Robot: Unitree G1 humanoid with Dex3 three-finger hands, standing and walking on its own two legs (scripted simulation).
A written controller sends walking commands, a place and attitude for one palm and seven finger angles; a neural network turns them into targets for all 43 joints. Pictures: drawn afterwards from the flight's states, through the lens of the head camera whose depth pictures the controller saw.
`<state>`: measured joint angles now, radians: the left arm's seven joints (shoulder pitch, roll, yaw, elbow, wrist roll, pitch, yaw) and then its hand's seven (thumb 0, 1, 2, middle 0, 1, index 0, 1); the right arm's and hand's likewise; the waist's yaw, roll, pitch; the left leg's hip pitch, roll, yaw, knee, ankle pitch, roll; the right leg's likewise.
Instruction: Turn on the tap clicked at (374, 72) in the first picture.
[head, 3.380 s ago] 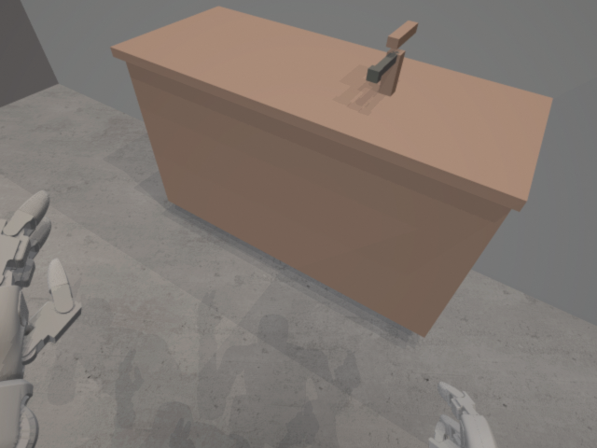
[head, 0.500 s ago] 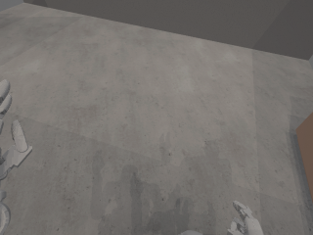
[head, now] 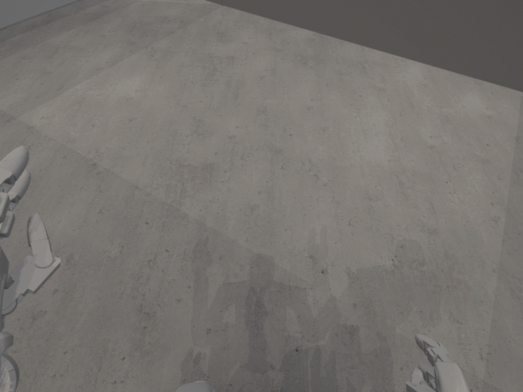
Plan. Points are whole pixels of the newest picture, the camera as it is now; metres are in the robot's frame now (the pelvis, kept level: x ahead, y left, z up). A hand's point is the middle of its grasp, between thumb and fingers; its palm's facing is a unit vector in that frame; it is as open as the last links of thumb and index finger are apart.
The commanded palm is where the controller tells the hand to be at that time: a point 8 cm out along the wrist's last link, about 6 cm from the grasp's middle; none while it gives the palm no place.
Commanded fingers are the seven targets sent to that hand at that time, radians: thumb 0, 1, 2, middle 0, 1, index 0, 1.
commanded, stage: walk around to get in front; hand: left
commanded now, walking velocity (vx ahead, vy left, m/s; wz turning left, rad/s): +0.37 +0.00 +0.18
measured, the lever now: out of the picture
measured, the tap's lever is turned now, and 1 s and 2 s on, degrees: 0 0 0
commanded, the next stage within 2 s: walk to a spot facing it in 1.32 s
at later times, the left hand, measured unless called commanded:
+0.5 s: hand (112, 168) +0.35 +0.23 +0.17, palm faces +0.47 -0.75 -0.46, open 7.4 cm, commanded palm +0.29 +0.27 +0.17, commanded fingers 0.00 0.90 0.90 -0.20 -0.30 -0.20 -0.30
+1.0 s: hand (128, 91) +0.50 +0.26 +0.18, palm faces +0.47 -0.77 -0.43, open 7.4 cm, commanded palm +0.44 +0.30 +0.17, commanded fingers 0.00 0.90 0.90 -0.20 -0.30 -0.20 -0.30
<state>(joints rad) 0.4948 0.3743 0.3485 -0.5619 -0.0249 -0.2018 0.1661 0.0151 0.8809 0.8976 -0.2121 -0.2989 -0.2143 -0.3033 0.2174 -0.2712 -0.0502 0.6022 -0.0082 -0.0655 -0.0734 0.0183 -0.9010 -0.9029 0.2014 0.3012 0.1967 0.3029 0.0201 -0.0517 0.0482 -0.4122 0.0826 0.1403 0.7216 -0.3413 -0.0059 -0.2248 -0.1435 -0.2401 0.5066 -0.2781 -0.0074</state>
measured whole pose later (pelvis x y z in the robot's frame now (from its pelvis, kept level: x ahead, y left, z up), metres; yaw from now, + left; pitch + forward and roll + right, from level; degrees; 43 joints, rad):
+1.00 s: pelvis +0.31 +0.00 +0.00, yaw +7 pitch +1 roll -1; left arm 0.50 0.38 0.38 -0.59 -0.03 -0.23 0.15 0.02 0.89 0.90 -0.21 -0.30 -0.21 -0.30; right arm 0.20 -0.10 0.03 0.58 0.01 -0.10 -0.03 0.02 -0.90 -0.90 0.20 0.30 0.20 0.30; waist 0.00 0.01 0.05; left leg -0.25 0.11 0.15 0.50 -0.26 -0.01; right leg -0.50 -0.10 -0.13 0.88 -0.35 0.04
